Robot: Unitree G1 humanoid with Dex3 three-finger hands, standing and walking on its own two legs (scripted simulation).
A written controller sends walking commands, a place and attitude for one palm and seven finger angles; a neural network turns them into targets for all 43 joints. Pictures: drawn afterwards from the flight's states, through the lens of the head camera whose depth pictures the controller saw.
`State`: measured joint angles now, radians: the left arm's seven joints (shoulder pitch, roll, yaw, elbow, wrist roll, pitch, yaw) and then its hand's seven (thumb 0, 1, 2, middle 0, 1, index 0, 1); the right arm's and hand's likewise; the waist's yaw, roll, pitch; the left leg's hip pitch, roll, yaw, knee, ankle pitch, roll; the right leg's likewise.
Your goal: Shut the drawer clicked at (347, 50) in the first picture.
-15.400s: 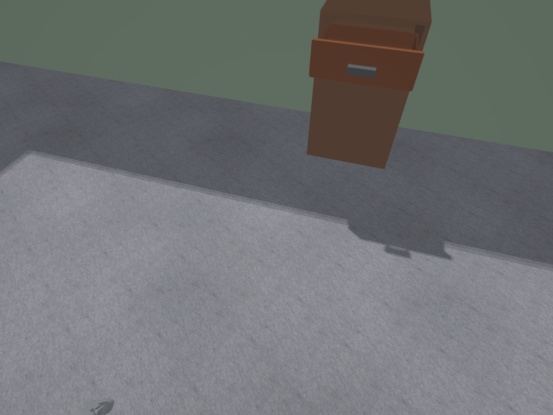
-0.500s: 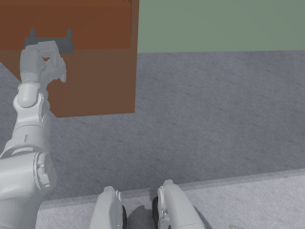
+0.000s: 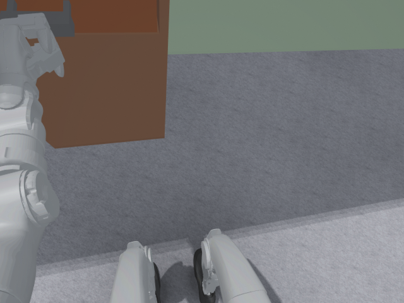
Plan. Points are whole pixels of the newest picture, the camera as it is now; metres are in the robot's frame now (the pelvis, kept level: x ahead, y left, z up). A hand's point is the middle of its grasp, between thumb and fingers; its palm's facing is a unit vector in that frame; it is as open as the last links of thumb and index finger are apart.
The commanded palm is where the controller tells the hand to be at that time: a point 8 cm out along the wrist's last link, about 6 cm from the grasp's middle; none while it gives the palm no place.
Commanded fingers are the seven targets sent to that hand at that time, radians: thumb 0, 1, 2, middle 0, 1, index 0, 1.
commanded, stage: push the drawer shut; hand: left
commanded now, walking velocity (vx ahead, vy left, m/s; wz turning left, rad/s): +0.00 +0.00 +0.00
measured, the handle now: (39, 14) +0.64 +0.22 +0.05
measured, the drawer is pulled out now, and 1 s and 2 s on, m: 0.00 0.00 0.00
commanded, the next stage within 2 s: pull the fist back off the drawer in 0.18 s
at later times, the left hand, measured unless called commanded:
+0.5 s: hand (49, 50) +0.56 +0.20 +0.05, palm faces +0.05 -1.00 -0.06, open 3.2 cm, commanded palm +0.57 +0.20 +0.05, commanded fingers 0.00 0.90 0.90 -1.40 -1.60 -1.40 -1.60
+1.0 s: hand (58, 59) +0.54 +0.19 +0.05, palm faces +0.06 -1.00 -0.04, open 3.3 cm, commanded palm +0.52 +0.21 +0.05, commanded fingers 0.00 0.90 0.90 -1.40 -1.60 -1.40 -1.60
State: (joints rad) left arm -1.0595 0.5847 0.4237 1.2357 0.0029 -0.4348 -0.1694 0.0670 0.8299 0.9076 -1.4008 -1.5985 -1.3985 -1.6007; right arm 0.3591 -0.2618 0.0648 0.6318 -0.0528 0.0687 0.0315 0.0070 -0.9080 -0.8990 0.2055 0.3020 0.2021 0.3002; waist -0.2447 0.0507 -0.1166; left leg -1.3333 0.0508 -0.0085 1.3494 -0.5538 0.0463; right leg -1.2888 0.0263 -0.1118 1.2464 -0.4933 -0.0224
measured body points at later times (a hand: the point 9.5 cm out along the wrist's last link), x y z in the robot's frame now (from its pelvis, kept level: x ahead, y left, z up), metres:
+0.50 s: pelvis -0.03 +0.00 -0.02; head +0.17 +0.05 +0.38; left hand +0.56 +0.26 +0.05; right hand -0.04 -0.26 -0.11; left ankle +0.03 +0.09 -0.61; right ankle +0.04 -0.12 -0.61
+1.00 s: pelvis +0.01 +0.00 +0.01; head +0.18 +0.03 +0.42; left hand +0.53 +0.24 +0.05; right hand +0.01 -0.25 -0.10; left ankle +0.03 +0.09 -0.61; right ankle +0.04 -0.11 -0.61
